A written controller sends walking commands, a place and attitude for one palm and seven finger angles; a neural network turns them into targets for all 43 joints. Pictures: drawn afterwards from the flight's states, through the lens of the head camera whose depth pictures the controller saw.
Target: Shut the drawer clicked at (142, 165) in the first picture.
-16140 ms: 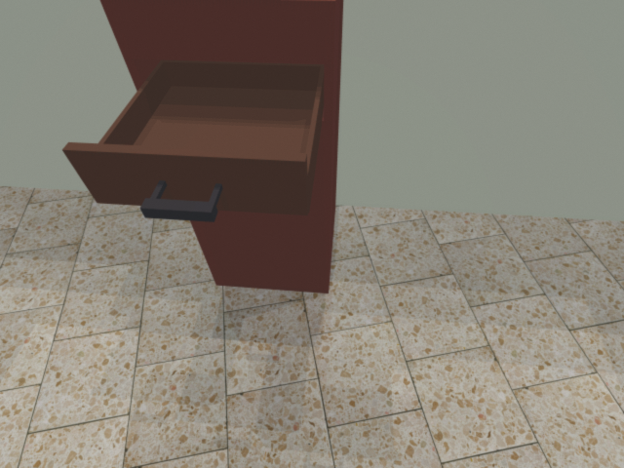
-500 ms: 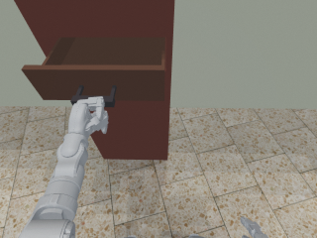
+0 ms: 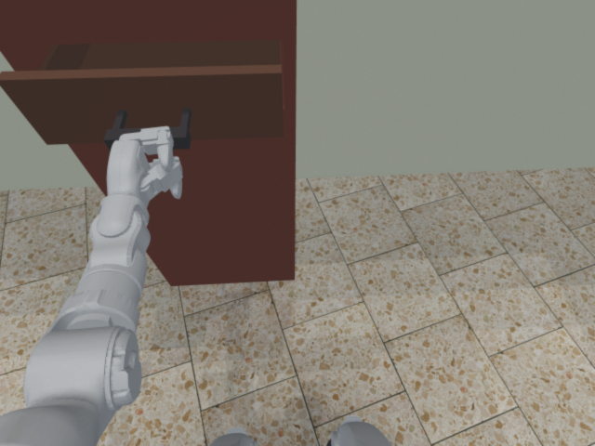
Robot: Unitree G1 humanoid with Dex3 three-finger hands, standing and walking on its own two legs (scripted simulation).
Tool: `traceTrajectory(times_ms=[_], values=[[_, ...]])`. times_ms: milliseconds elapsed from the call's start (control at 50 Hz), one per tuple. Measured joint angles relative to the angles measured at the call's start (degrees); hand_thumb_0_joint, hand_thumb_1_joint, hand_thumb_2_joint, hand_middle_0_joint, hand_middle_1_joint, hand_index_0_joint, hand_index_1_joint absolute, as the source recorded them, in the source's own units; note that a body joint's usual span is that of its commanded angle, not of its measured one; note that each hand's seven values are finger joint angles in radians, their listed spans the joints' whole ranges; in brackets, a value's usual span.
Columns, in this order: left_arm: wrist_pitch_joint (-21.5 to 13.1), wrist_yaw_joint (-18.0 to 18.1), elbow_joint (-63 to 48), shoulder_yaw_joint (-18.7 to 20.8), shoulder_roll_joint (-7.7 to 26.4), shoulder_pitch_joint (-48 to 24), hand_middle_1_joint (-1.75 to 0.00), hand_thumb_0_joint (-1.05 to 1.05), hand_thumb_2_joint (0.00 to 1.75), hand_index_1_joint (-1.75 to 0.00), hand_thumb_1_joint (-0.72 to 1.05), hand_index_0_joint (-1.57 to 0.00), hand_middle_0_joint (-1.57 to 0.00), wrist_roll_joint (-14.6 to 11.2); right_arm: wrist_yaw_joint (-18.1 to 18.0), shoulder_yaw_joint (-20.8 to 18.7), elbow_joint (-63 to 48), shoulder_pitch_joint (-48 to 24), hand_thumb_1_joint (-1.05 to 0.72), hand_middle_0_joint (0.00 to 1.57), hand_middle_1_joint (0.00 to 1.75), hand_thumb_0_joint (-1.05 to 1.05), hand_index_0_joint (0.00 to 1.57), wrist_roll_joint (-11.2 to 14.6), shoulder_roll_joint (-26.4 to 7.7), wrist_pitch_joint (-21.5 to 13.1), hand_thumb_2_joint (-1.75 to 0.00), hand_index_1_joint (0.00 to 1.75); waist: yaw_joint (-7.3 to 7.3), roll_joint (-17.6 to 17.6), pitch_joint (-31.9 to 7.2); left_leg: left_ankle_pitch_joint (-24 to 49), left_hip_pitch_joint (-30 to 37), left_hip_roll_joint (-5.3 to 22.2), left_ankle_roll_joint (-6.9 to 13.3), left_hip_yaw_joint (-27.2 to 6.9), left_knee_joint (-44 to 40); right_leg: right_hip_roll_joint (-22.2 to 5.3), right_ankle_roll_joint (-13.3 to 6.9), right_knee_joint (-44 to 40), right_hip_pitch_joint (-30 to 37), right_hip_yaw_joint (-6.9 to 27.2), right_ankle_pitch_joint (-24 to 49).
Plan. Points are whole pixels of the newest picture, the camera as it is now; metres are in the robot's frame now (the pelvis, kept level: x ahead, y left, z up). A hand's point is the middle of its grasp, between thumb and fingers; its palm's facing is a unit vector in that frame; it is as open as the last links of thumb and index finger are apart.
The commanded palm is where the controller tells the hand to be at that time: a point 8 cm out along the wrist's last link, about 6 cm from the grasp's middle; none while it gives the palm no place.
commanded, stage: push the drawer shut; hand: left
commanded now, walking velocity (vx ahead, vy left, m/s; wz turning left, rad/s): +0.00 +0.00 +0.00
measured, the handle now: (151, 127) +0.55 +0.20 +0.09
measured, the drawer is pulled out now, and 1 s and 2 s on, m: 0.08 0.00 0.00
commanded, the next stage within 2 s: pull the fist back off the drawer in 1.00 s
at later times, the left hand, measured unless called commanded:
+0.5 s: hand (179, 139) +0.52 +0.15 +0.09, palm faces +0.02 -1.00 -0.04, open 3.3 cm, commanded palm +0.51 +0.20 +0.09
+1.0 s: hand (175, 128) +0.55 +0.16 +0.09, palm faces +0.03 -1.00 -0.05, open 3.0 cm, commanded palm +0.57 +0.20 +0.09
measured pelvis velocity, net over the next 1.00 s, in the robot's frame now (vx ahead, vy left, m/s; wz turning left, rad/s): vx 0.00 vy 0.01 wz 0.01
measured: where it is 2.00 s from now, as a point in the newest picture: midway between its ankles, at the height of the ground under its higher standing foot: outside the picture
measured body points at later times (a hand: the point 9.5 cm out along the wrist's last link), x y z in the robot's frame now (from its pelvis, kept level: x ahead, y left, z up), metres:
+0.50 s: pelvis +0.00 +0.00 -0.01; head +0.11 +0.00 +0.43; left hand +0.51 +0.20 +0.10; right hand +0.00 -0.26 -0.13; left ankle +0.01 +0.12 -0.70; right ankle +0.03 -0.12 -0.70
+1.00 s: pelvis +0.00 +0.01 -0.02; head +0.13 +0.02 +0.41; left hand +0.54 +0.21 +0.09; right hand -0.04 -0.25 -0.13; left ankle +0.01 +0.12 -0.70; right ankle +0.03 -0.12 -0.70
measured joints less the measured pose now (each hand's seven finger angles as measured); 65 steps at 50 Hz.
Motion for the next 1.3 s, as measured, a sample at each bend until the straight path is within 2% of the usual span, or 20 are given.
traceTrajectory(times_ms=[720,860,1160,1300], values=[[1.5,-0.2,13.1,6.2,9.5,-16.3,-1.6,0.02,0.97,-1.6,0.84,-1.4,-1.4,5.2,0.9,1.1,-1.3,3.3,-0.9,0.2,0.3,0.0,0.2,-2.4,-0.6,3.3,-0.9,0.3,-5.36,0.6,-0.8,-1.7,-9.4,0.8,0.4,-0.8,4.3,0.8,0.4,1.8,-8.2,-0.6,-0.4],[1.5,0.2,14.4,5.2,10.0,-18.3,-1.6,-0.01,1.0,-1.6,0.76,-1.4,-1.4,5.4,1.0,1.3,-0.5,4.1,-0.9,0.2,0.3,0.0,0.2,-2.8,-0.6,3.4,-0.9,0.3,-5.55,0.8,-0.8,-1.6,-11.4,0.5,0.5,-1.7,5.3,0.5,0.5,2.3,-9.5,-1.4,-0.3],[2.8,0.8,17.5,2.9,13.1,-22.4,-1.6,0.0,1.02,-1.6,0.71,-1.4,-1.4,5.1,-0.2,2.7,-0.2,3.6,-0.9,0.2,0.3,0.0,0.2,-2.6,-1.3,0.9,-0.9,0.3,-7.59,0.6,-0.6,-0.5,-14.3,0.4,0.8,-2.4,6.3,0.5,0.7,2.2,-11.7,-2.0,1.2],[3.0,1.2,17.3,2.8,12.9,-23.0,-1.6,0.01,1.01,-1.6,0.71,-1.4,-1.4,5.1,0.1,2.6,-0.5,4.5,-0.9,0.2,0.3,0.0,0.2,-3.0,-1.5,0.5,-0.9,0.3,-7.56,0.7,-0.4,-0.2,-14.8,0.2,0.9,-2.1,6.4,0.2,0.8,2.4,-12.3,-1.8,1.3]])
